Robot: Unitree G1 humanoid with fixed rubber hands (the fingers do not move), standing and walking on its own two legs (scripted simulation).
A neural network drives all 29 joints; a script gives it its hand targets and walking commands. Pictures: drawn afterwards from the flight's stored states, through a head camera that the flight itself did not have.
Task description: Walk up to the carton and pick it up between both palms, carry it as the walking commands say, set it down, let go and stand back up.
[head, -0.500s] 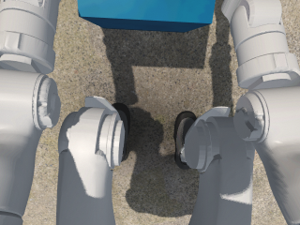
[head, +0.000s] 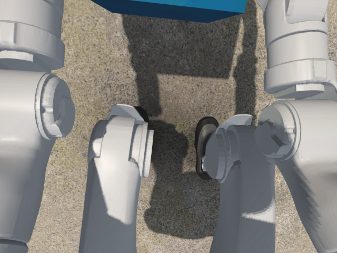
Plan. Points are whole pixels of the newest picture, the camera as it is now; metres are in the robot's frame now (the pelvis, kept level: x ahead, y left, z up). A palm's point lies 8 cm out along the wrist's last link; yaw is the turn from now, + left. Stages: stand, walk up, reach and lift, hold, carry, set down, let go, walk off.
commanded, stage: reach and lift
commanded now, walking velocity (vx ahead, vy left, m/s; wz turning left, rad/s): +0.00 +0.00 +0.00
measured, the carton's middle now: out of the picture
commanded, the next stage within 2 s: none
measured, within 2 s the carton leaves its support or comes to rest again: neither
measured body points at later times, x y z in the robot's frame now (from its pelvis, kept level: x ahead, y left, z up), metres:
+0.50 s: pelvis -0.01 +0.00 +0.04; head +0.36 +0.05 +0.27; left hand +0.57 +0.22 -0.10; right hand +0.57 -0.09 -0.11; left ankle +0.12 +0.11 -0.36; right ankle +0.11 -0.12 -0.36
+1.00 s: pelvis -0.03 +0.00 +0.08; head +0.33 +0.04 +0.34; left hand +0.54 +0.21 -0.04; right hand +0.55 -0.10 -0.04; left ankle +0.12 +0.11 -0.36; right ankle +0.11 -0.12 -0.36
